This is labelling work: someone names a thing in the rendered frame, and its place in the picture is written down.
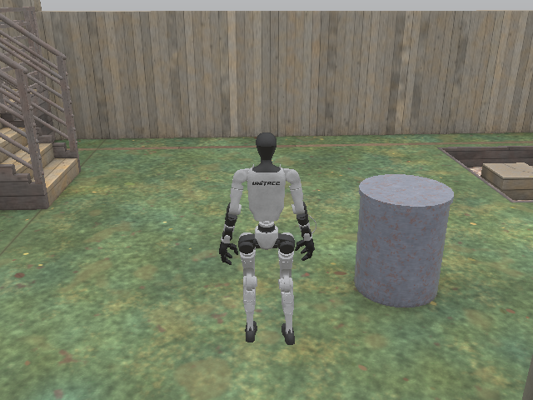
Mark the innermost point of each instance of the stairs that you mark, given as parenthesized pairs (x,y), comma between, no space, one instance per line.
(58,172)

